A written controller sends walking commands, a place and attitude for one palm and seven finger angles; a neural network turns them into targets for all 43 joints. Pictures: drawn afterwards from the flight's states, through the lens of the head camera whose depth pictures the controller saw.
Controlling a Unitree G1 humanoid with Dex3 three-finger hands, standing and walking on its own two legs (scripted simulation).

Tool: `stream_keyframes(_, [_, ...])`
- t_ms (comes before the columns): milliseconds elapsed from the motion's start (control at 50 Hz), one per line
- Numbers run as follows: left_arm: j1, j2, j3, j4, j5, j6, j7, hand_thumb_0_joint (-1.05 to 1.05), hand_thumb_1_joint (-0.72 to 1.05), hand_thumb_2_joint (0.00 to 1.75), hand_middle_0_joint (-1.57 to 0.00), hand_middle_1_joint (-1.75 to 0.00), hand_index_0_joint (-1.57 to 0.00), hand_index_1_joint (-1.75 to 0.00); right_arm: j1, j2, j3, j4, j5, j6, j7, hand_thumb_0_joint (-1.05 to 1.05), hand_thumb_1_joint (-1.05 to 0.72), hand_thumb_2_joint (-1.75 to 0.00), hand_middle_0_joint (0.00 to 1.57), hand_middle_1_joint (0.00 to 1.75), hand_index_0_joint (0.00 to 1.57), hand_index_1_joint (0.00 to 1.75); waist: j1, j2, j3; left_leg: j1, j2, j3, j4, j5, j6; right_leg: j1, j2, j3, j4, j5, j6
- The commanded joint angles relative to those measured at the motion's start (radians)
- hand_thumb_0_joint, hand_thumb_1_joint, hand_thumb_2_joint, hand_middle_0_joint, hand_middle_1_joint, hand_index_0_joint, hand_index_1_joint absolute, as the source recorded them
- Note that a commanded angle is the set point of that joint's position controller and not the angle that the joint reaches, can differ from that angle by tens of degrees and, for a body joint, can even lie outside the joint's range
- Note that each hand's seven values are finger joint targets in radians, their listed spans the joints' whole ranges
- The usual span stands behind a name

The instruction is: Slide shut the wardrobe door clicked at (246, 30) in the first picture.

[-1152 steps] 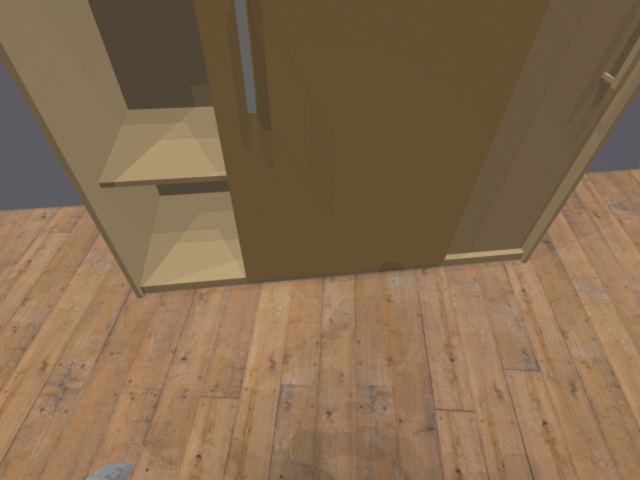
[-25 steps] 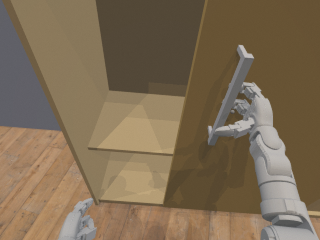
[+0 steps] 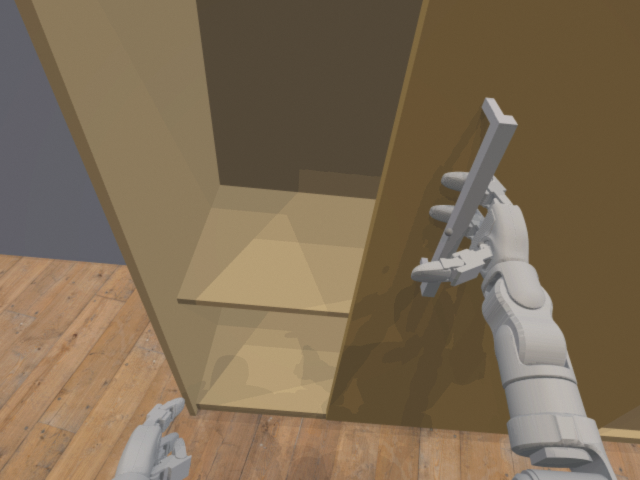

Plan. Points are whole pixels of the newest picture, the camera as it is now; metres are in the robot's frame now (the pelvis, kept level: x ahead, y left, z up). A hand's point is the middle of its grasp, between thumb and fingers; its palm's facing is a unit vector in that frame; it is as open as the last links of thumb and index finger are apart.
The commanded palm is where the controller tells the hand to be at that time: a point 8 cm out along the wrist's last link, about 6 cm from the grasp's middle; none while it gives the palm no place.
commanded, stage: slide the fingers in behind the handle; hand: right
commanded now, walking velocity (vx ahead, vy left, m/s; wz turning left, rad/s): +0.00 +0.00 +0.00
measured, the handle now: (454, 212) +0.43 -0.14 +0.15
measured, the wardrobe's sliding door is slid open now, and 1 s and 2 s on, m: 0.39 0.39 0.39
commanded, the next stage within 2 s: grip the handle and tug to test in 0.52 s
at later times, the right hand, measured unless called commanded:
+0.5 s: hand (448, 235) +0.36 -0.12 +0.17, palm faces +0.02 +1.00 -0.02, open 14.3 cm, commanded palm +0.34 -0.17 +0.16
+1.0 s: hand (449, 234) +0.37 -0.12 +0.17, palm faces +0.02 +1.00 -0.02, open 10.8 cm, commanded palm +0.34 -0.17 +0.16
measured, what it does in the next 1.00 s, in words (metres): stands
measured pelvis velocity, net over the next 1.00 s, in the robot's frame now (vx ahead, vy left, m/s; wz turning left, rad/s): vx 0.00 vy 0.00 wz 0.00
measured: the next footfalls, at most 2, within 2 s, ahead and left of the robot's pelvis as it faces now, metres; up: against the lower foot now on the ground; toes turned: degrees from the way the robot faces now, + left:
none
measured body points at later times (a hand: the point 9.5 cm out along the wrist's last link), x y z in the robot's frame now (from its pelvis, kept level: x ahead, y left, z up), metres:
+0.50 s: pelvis +0.00 +0.01 +0.00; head -0.02 +0.03 +0.45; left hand +0.17 +0.24 -0.10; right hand +0.36 -0.17 +0.17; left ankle +0.00 +0.09 -0.74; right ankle -0.01 -0.10 -0.74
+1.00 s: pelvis +0.00 +0.00 +0.00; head -0.02 +0.03 +0.45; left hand +0.16 +0.23 -0.10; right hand +0.36 -0.17 +0.17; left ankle +0.00 +0.09 -0.74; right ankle -0.01 -0.10 -0.74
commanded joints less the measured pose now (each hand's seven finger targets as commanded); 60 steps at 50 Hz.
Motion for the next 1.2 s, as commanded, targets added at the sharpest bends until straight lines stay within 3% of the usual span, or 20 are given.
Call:
stream_keyframes(0, [-0.119, 0.094, 0.037, -0.154, 0.007, -0.052, 0.001, 0.0, 0.9, 0.9, -0.2, -0.3, -0.2, -0.3, -0.449, -0.117, -0.033, -0.254, 0.001, -0.07, -0.018, 0.0, 0.5, -0.3, 0.3, 1.2, 0.3, 1.2, 0.0, 0.051, -0.255, 0.039, 0.027, -0.061, -0.051, 0.266, -0.021, 0.112, -0.007, 0.057, -0.029, 0.22, -0.019])
stream_keyframes(100, [-0.116, 0.094, 0.037, -0.157, 0.01, -0.048, -0.005, 0.0, 0.9, 0.9, -0.2, -0.3, -0.2, -0.3, -0.413, -0.114, -0.035, -0.249, -0.007, -0.079, -0.029, 0.0, 0.5, -0.3, 0.3, 1.2, 0.3, 1.2, -0.007, 0.103, -0.26, 0.064, 0.027, -0.059, -0.043, 0.313, -0.023, 0.1, -0.006, 0.054, -0.029, 0.244, -0.021])
stream_keyframes(180, [-0.123, 0.093, 0.039, -0.166, 0.009, -0.045, -0.007, 0.0, 0.9, 0.9, -0.2, -0.3, -0.2, -0.3, -0.391, -0.125, -0.039, -0.281, -0.011, -0.086, -0.022, 0.0, 0.5, -0.3, 0.3, 1.2, 0.3, 1.2, -0.012, 0.077, -0.276, 0.082, 0.03, -0.064, -0.04, 0.341, -0.021, 0.109, -0.006, 0.052, -0.025, 0.264, -0.021])
stream_keyframes(200, [-0.127, 0.089, 0.037, -0.171, 0.008, -0.047, -0.009, 0.0, 0.9, 0.9, -0.2, -0.3, -0.2, -0.3, -0.387, -0.093, -0.012, -0.295, -0.009, -0.084, -0.017, 0.0, 0.5, -0.3, 0.3, 1.2, 0.3, 1.2, -0.01, 0.067, -0.269, 0.076, 0.03, -0.061, -0.04, 0.342, -0.021, 0.113, -0.005, 0.051, -0.025, 0.266, -0.021])
stream_keyframes(260, [-0.129, 0.091, 0.039, -0.172, 0.009, -0.051, -0.01, 0.0, 0.9, 0.9, -0.2, -0.3, -0.2, -0.3, -0.375, -0.084, -0.005, -0.318, -0.002, -0.081, -0.012, 0.0, 0.5, -0.3, 0.3, 1.2, 0.3, 1.2, -0.007, 0.083, -0.268, 0.077, 0.03, -0.059, -0.043, 0.343, -0.023, 0.114, -0.005, 0.053, -0.025, 0.262, -0.023])
stream_keyframes(280, [-0.128, 0.094, 0.041, -0.17, 0.009, -0.05, -0.009, 0.0, 0.9, 0.9, -0.2, -0.3, -0.2, -0.3, -0.348, -0.116, -0.037, -0.306, -0.001, -0.077, -0.013, 0.0, 0.5, -0.3, 0.3, 1.2, 0.3, 1.2, -0.014, 0.097, -0.267, 0.083, 0.03, -0.061, -0.043, 0.347, -0.024, 0.109, -0.006, 0.052, -0.024, 0.262, -0.023])
stream_keyframes(340, [-0.136, 0.093, 0.038, -0.171, 0.008, -0.048, -0.009, 0.0, 0.9, 0.9, -0.2, -0.3, -0.2, -0.3, -0.324, -0.115, -0.034, -0.326, 0.003, -0.07, -0.006, 0.0, 0.5, -0.3, 0.3, 1.2, 0.3, 1.2, -0.016, 0.088, -0.246, 0.085, 0.033, -0.064, -0.05, 0.346, -0.024, 0.096, -0.004, 0.049, -0.024, 0.254, -0.023])
stream_keyframes(360, [-0.137, 0.095, 0.035, -0.17, 0.007, -0.045, -0.007, 0.0, 0.9, 0.9, -0.2, -0.3, -0.2, -0.3, -0.33, -0.12, -0.036, -0.313, 0.004, -0.065, -0.006, 0.0, 0.5, -0.3, 0.3, 1.2, 0.3, 1.2, -0.011, 0.106, -0.228, 0.076, 0.032, -0.061, -0.054, 0.319, -0.026, 0.085, -0.004, 0.051, -0.032, 0.229, -0.023])
stream_keyframes(400, [-0.142, 0.093, 0.035, -0.17, 0.005, -0.043, -0.003, 0.0, 0.9, 0.9, -0.2, -0.3, -0.2, -0.3, -0.351, -0.105, -0.02, -0.304, 0.005, -0.058, -0.003, 0.0, 0.5, -0.3, 0.3, 1.2, 0.3, 1.2, -0.006, 0.07, -0.217, 0.056, 0.032, -0.066, -0.061, 0.288, -0.026, 0.089, -0.001, 0.048, -0.031, 0.205, -0.024])
stream_keyframes(520, [-0.137, 0.094, 0.037, -0.171, 0.007, -0.043, -0.001, 0.0, 0.9, 0.9, -0.2, -0.3, -0.2, -0.3, -0.357, -0.115, -0.031, -0.308, 0.005, -0.056, -0.012, 0.0, 0.5, -0.3, 0.3, 1.2, 0.3, 1.2, -0.008, 0.083, -0.248, 0.068, 0.03, -0.063, -0.056, 0.29, -0.024, 0.103, -0.004, 0.055, -0.032, 0.22, -0.022])
stream_keyframes(600, [-0.136, 0.095, 0.037, -0.165, 0.003, -0.039, 0.002, 0.0, 0.9, 0.9, -0.2, -0.3, -0.2, -0.3, -0.392, -0.102, -0.013, -0.288, 0.002, -0.059, -0.015, 0.0, 0.5, -0.3, 0.3, 1.2, 0.3, 1.2, 0.003, 0.085, -0.225, 0.04, 0.029, -0.062, -0.066, 0.249, -0.026, 0.099, -0.005, 0.055, -0.036, 0.191, -0.024])
stream_keyframes(720, [-0.134, 0.095, 0.037, -0.165, 0.005, -0.04, 0.003, 0.0, 0.9, 0.9, -0.2, -0.3, -0.2, -0.3, -0.387, -0.108, -0.018, -0.276, -0.001, -0.06, -0.017, 0.0, 0.22, -0.42, 0.33, 1.24, 0.33, 1.24, -0.002, 0.089, -0.239, 0.051, 0.03, -0.063, -0.062, 0.263, -0.025, 0.103, -0.006, 0.058, -0.035, 0.205, -0.023])
stream_keyframes(800, [-0.133, 0.09, 0.036, -0.163, 0.005, -0.044, 0.001, 0.0, 0.9, 0.9, -0.2, -0.3, -0.2, -0.3, -0.413, -0.072, 0.013, -0.285, -0.001, -0.063, -0.016, 0.0, 0.03, -0.5, 0.35, 1.27, 0.35, 1.27, 0.006, 0.067, -0.229, 0.03, 0.028, -0.057, -0.063, 0.254, -0.022, 0.118, -0.009, 0.063, -0.036, 0.208, -0.021])
stream_keyframes(840, [-0.134, 0.095, 0.036, -0.16, 0.007, -0.043, 0.002, 0.0, 0.9, 0.9, -0.2, -0.3, -0.2, -0.3, -0.385, -0.108, -0.014, -0.274, -0.003, -0.064, -0.019, 0.0, -0.06, -0.54, 0.36, 1.28, 0.36, 1.28, -0.004, 0.087, -0.227, 0.044, 0.029, -0.06, -0.069, 0.243, -0.021, 0.102, -0.01, 0.062, -0.038, 0.202, -0.021])
stream_keyframes(860, [-0.131, 0.092, 0.034, -0.162, 0.007, -0.044, 0.001, 0.0, 0.9, 0.9, -0.2, -0.3, -0.2, -0.3, -0.396, -0.084, 0.002, -0.276, -0.001, -0.064, -0.018, 0.0, -0.11, -0.56, 0.36, 1.29, 0.36, 1.29, 0.001, 0.081, -0.23, 0.043, 0.03, -0.06, -0.067, 0.251, -0.022, 0.107, -0.008, 0.061, -0.039, 0.204, -0.022])
stream_keyframes(980, [-0.131, 0.095, 0.038, -0.167, 0.009, -0.045, -0.001, 0.0, 0.9, 0.9, -0.2, -0.3, -0.2, -0.3, -0.356, -0.123, -0.043, -0.293, 0.004, -0.063, -0.018, 0.0, -0.39, -0.68, 0.4, 1.33, 0.4, 1.33, -0.015, 0.075, -0.256, 0.069, 0.03, -0.059, -0.06, 0.281, -0.021, 0.111, -0.01, 0.061, -0.04, 0.232, -0.019])
stream_keyframes(1020, [-0.136, 0.093, 0.036, -0.173, 0.008, -0.047, -0.002, 0.0, 0.9, 0.9, -0.2, -0.3, -0.2, -0.3, -0.352, -0.107, -0.031, -0.308, 0.007, -0.064, -0.013, 0.0, -0.48, -0.72, 0.41, 1.34, 0.41, 1.34, -0.013, 0.095, -0.248, 0.073, 0.03, -0.055, -0.059, 0.288, -0.021, 0.105, -0.01, 0.062, -0.042, 0.237, -0.02])
stream_keyframes(1040, [-0.138, 0.096, 0.037, -0.168, 0.009, -0.044, -0.002, 0.0, 0.9, 0.9, -0.2, -0.3, -0.2, -0.3, -0.339, -0.131, -0.047, -0.303, 0.003, -0.066, -0.015, 0.0, -0.53, -0.74, 0.41, 1.35, 0.41, 1.35, -0.018, 0.088, -0.24, 0.074, 0.031, -0.057, -0.062, 0.292, -0.019, 0.1, -0.012, 0.06, -0.041, 0.243, -0.02])
stream_keyframes(1140, [-0.141, 0.092, 0.037, -0.173, 0.006, -0.045, -0.006, 0.0, 0.9, 0.9, -0.2, -0.3, -0.2, -0.3, -0.322, -0.089, -0.011, -0.33, 0.003, -0.06, -0.013, 0.0, -0.76, -0.84, 0.44, 1.38, 0.44, 1.38, -0.013, 0.06, -0.229, 0.059, 0.029, -0.052, -0.058, 0.296, -0.017, 0.112, -0.014, 0.06, -0.038, 0.257, -0.016])
stream_keyframes(1180, [-0.134, 0.093, 0.04, -0.173, 0.008, -0.045, -0.005, 0.0, 0.9, 0.9, -0.2, -0.3, -0.2, -0.3, -0.331, -0.089, -0.014, -0.324, 0.003, -0.056, -0.02, 0.0, -0.85, -0.88, 0.44, 1.39, 0.44, 1.39, -0.009, 0.088, -0.23, 0.052, 0.026, -0.05, -0.06, 0.278, -0.02, 0.115, -0.015, 0.064, -0.042, 0.241, -0.017])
